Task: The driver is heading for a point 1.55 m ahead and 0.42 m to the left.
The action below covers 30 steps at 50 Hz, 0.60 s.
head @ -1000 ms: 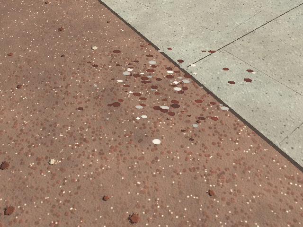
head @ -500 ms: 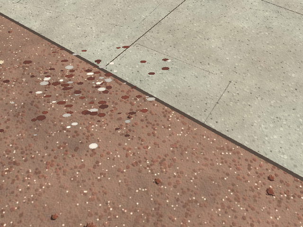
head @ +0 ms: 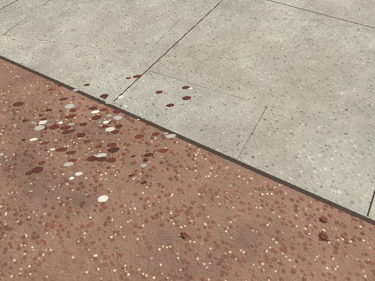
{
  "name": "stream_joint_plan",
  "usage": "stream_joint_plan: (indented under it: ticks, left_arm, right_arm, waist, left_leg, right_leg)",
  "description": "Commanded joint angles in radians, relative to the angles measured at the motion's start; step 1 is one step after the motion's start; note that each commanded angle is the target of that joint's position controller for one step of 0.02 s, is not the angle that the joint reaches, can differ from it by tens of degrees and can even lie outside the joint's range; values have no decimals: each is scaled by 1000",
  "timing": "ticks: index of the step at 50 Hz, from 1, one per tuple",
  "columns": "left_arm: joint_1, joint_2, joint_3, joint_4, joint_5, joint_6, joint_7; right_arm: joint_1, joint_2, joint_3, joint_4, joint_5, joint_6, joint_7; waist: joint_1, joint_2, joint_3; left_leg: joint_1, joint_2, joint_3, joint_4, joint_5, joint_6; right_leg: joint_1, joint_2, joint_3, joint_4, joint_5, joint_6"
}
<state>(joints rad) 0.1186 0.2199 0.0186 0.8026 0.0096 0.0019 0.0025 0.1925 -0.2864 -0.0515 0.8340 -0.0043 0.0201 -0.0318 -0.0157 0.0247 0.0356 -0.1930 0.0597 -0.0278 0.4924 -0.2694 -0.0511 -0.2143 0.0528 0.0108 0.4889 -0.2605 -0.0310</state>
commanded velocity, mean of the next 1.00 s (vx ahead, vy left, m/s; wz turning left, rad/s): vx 0.00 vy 0.00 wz -0.01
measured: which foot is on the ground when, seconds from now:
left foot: down 0.00-1.00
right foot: down 0.00-1.00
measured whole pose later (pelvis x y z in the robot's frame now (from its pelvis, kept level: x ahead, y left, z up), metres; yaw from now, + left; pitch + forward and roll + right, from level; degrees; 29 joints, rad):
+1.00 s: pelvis -0.01 +0.02 +0.00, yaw +0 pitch -2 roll +0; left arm 0.21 0.22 0.02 1.10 0.00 0.01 0.04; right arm 0.24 -0.22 0.00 1.08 0.00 -0.01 -0.04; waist 0.00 0.00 0.04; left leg -0.18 0.01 -0.01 0.47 -0.27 -0.01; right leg -0.20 0.00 0.03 0.48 -0.25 0.01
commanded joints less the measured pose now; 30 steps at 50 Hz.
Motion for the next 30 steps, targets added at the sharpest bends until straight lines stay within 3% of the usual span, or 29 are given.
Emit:
stream_joint_plan:
  ticks: [1, 2, 3, 5, 15, 30]
  left_arm:
    - [32, 138, 37, -21, 8, -16, -1]
    - [-8, 147, 39, -17, 5, -12, 4]
    - [-20, 136, 39, -14, 0, -6, 10]
    - [-7, 135, 41, 5, 0, 9, 18]
    - [27, 134, 45, 112, -4, 10, 26]
    - [75, 127, 34, 221, -7, 5, 37]
  right_arm:
    - [4, -153, -32, -26, 3, -16, 6]
    - [-7, -114, -22, -24, -2, -22, 12]
    - [-15, -102, -17, -13, -9, -28, 11]
    - [-14, -92, -11, 5, -9, -41, 11]
    - [6, -86, 5, 85, -4, -43, -2]
    - [28, -64, 21, 167, -1, -37, -4]
  waist:
    - [35, 59, -62]
    - [17, 33, -42]
    - [20, 35, -44]
    - [20, 36, -30]
    - [12, -22, -9]
    - [16, -20, -2]
  left_leg:
    - [24, 42, -34, -62, 195, 69]
    - [-9, 30, -34, -86, 145, 64]
    - [-20, 28, -34, -99, 141, 53]
    - [-17, 18, -26, -102, 156, 39]
    - [-11, -4, -13, -105, 108, 47]
    - [-18, -26, 1, -110, 110, 52]
  right_leg:
    - [30, -76, 78, -111, 64, -8]
    - [48, -72, 69, -87, 60, 3]
    - [56, -76, 67, -79, 80, 0]
    - [52, -77, 69, -80, 119, -3]
    - [41, -74, 57, -90, 124, 16]
    - [38, -73, 43, -90, 138, 22]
